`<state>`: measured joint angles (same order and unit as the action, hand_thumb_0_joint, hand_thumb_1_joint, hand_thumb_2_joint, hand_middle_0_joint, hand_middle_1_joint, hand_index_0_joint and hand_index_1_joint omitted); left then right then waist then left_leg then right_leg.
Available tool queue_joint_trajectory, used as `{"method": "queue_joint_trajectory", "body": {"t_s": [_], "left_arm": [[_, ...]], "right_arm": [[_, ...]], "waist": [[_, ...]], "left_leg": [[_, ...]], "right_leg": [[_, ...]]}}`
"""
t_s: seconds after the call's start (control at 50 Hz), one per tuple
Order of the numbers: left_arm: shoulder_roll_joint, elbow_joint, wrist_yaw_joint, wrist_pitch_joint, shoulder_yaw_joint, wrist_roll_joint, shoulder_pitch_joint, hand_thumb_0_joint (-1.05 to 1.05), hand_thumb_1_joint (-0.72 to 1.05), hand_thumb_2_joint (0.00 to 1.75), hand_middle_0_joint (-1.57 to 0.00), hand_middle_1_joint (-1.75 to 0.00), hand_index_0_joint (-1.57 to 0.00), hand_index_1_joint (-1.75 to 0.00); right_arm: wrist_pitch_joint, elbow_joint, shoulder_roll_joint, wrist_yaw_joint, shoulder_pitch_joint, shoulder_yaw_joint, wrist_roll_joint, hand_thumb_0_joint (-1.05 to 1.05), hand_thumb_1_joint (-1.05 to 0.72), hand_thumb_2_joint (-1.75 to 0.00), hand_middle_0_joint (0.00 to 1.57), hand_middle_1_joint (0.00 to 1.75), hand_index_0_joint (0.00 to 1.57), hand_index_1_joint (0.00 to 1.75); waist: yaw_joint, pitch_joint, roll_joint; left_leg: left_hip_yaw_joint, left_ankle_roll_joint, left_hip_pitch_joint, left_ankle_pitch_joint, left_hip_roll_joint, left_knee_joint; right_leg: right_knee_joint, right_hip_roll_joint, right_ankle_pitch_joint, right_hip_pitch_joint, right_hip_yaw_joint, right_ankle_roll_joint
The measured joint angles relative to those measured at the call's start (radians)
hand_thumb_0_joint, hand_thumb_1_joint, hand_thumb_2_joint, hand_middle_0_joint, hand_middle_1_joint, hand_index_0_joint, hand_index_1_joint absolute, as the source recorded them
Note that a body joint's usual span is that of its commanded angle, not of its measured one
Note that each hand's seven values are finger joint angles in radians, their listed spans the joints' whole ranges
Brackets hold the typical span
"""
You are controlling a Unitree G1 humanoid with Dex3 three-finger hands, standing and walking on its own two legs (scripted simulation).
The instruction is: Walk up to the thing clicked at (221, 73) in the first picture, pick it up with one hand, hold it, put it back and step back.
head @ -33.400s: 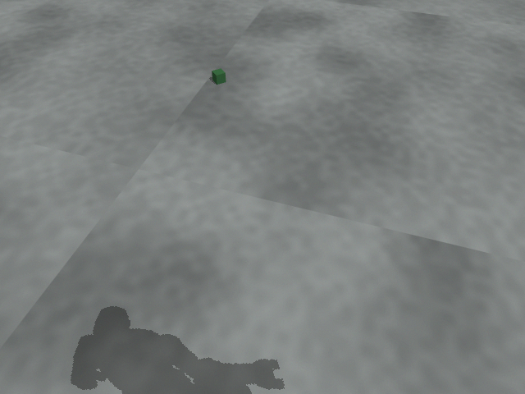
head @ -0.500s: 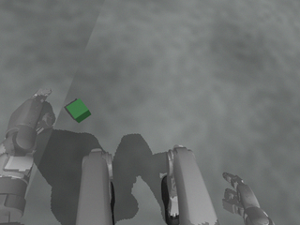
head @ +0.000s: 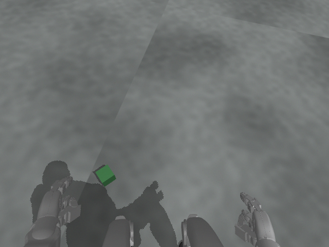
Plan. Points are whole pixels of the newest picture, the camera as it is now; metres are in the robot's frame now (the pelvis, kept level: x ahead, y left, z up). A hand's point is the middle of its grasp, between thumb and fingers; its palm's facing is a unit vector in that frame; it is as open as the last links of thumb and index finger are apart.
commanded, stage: home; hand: left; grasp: from above
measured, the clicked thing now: (106, 175) +0.49 +0.24 -0.63
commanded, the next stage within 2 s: none
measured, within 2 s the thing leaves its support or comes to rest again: neither
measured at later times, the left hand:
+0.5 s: hand (64, 235) +0.17 +0.18 +0.01, palm faces +0.10 -0.98 -0.20, open 7.4 cm
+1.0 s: hand (66, 231) +0.18 +0.18 +0.01, palm faces +0.07 -0.98 -0.21, open 7.6 cm
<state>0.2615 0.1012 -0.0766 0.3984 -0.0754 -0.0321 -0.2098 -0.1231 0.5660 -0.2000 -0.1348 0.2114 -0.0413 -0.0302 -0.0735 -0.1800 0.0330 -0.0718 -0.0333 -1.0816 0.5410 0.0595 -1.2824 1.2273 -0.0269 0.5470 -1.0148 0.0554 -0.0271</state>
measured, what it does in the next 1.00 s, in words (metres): rises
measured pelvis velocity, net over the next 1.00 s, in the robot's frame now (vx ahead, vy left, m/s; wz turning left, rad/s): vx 0.02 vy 0.00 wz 0.02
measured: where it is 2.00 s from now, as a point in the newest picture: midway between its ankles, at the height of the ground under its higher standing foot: outside the picture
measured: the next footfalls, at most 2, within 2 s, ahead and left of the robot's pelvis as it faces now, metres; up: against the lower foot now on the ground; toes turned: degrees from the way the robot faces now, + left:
none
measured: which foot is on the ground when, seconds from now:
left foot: down 0.00-1.00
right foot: down 0.00-1.00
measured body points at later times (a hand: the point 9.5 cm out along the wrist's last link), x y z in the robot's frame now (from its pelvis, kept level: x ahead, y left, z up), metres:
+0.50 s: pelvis +0.02 +0.00 +0.05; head +0.03 +0.00 +0.50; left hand +0.16 +0.24 +0.03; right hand +0.20 -0.24 +0.00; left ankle +0.04 +0.13 -0.63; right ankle +0.02 -0.14 -0.63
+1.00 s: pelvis +0.02 +0.00 +0.05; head +0.03 +0.00 +0.50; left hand +0.17 +0.23 +0.03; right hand +0.17 -0.25 -0.01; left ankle +0.04 +0.13 -0.63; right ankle +0.02 -0.14 -0.63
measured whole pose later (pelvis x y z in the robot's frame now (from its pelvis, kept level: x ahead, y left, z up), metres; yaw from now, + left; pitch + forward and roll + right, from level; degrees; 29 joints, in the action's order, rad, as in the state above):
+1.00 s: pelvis +0.02 +0.00 +0.05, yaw +1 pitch +9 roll -2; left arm 0.22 -0.13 -0.02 0.46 -0.04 -0.06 -0.50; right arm -0.26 0.56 -0.21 -0.20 0.30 -0.02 0.00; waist -0.04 -0.16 0.05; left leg -0.05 -0.03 -0.70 0.47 0.05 -1.00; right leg 0.95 -0.03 0.47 -0.64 0.05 -0.03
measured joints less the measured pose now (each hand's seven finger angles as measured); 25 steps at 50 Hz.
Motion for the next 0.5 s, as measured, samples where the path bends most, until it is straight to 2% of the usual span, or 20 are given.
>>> {"method": "queue_joint_trajectory", "body": {"t_s": [0.12, 0.26, 0.36, 0.5], "left_arm": [[-0.033, -0.107, 0.004, 0.035, 0.005, -0.039, -0.136, 0.02, 0.9, 0.9, -0.2, -0.3, -0.2, -0.3], [-0.046, -0.221, 0.021, 0.057, 0.027, -0.041, -0.274, 0.01, 0.9, 0.9, -0.2, -0.3, -0.2, -0.3], [-0.045, -0.241, 0.041, 0.066, 0.033, -0.036, -0.307, 0.01, 0.9, 0.9, -0.2, -0.3, -0.2, -0.3], [-0.046, -0.222, 0.06, 0.067, 0.03, -0.028, -0.29, 0.02, 0.9, 0.9, -0.2, -0.3, -0.2, -0.3]], "right_arm": [[-0.029, -0.012, -0.005, -0.036, 0.071, 0.003, 0.006, 0.01, -0.9, -0.9, 0.2, 0.29, 0.21, 0.3], [-0.063, -0.031, -0.013, -0.057, 0.103, 0.014, 0.013, 0.01, -0.9, -0.9, 0.2, 0.29, 0.21, 0.3], [-0.089, -0.039, -0.017, -0.06, 0.087, 0.017, 0.02, 0.01, -0.9, -0.9, 0.2, 0.29, 0.21, 0.3], [-0.123, -0.041, -0.018, -0.058, 0.057, 0.014, 0.029, 0.01, -0.9, -0.9, 0.2, 0.3, 0.21, 0.3]], "waist": [[-0.003, 0.0, 0.009], [0.009, -0.013, 0.021], [0.023, -0.009, 0.023], [0.038, 0.012, 0.014]], "left_leg": [[0.01, 0.002, 0.185, -0.034, 0.003, 0.147], [0.017, 0.005, 0.326, -0.062, 0.001, 0.255], [0.017, 0.005, 0.37, -0.073, -0.005, 0.282], [0.012, 0.003, 0.377, -0.082, -0.01, 0.284]], "right_leg": [[-0.155, 0.003, -0.04, 0.187, 0.001, -0.001], [-0.267, 0.0, -0.071, 0.328, 0.001, -0.003], [-0.289, -0.005, -0.077, 0.372, 0.003, -0.004], [-0.283, -0.01, -0.079, 0.378, 0.007, -0.002]]}}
